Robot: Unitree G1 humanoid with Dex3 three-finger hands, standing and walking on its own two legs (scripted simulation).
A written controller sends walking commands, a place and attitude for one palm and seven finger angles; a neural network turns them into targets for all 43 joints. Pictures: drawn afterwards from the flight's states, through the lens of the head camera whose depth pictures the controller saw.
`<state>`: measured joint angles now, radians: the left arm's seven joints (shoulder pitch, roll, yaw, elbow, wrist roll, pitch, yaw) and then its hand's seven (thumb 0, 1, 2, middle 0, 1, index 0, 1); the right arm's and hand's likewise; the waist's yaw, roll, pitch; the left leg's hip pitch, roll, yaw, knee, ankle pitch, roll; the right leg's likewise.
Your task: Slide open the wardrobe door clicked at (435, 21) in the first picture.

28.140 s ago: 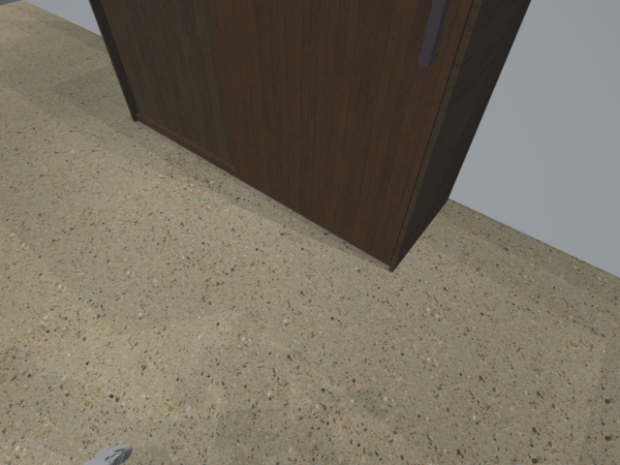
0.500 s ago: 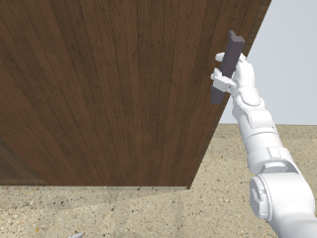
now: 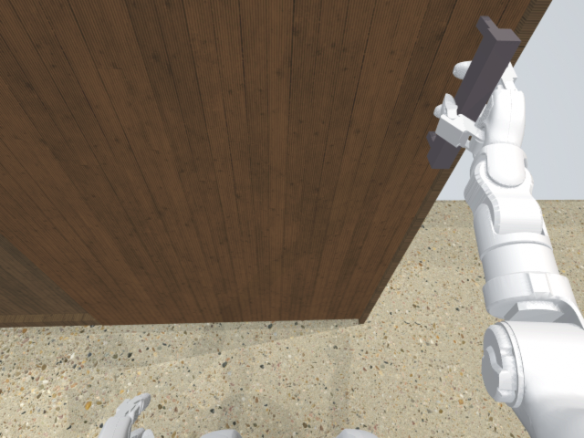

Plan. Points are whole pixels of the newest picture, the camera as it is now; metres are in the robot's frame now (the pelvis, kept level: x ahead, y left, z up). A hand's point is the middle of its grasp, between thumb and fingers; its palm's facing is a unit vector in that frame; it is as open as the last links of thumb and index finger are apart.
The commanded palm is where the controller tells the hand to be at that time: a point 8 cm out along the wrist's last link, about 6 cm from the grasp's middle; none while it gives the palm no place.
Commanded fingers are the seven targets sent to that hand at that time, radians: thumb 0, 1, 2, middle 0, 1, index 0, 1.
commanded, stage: step sideways, sliding the door along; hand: right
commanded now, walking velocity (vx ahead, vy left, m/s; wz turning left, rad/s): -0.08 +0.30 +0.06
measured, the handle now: (459, 98) +0.51 -0.20 +0.19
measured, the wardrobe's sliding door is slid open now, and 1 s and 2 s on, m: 0.00 0.19 0.48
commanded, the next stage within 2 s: none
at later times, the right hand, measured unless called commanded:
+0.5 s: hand (397, 117) +0.47 -0.11 +0.19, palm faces +0.37 +0.93 -0.09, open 7.0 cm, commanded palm +0.43 -0.09 +0.19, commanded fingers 0.00 -0.90 -0.90 0.45 1.40 0.45 1.40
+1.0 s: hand (299, 117) +0.46 +0.02 +0.19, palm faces +0.40 +0.91 -0.07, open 7.4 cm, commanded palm +0.42 +0.04 +0.19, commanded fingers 0.00 -0.90 -0.90 0.45 1.40 0.45 1.40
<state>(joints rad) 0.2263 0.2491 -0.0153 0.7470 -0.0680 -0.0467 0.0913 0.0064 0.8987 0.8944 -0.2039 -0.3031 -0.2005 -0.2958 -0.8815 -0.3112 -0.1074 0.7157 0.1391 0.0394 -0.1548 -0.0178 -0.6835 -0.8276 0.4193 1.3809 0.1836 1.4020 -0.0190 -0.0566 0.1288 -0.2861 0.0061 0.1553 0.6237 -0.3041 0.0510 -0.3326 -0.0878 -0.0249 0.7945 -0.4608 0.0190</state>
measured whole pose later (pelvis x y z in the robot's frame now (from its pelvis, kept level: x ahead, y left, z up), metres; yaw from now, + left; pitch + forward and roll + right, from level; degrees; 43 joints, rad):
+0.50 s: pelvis +0.07 +0.11 +0.00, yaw -6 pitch -1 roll +2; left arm 0.00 0.25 0.01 0.60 -0.07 -0.07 0.07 0.01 0.90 0.89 -0.20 -0.30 -0.20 -0.30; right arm -0.63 -0.23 -0.13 0.16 0.11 0.04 -0.18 0.00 -0.64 -0.83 0.45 1.40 0.15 1.38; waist -0.08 -0.10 0.25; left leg -0.35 0.05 0.11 0.66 -0.20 -0.01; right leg -0.31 -0.12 -0.09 0.68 -0.25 0.04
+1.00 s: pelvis +0.10 +0.22 +0.01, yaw -4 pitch +0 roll +0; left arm -0.02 0.25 0.00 0.58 -0.05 -0.08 0.04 0.01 0.90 0.89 -0.20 -0.30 -0.20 -0.30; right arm -0.32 -0.17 -0.15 -0.17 0.09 0.01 -0.22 -0.01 -0.65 -0.80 0.45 1.40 0.09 1.31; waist -0.08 -0.07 0.23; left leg -0.38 0.02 0.03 0.56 -0.15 0.01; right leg -0.34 -0.06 -0.07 0.75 -0.47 0.06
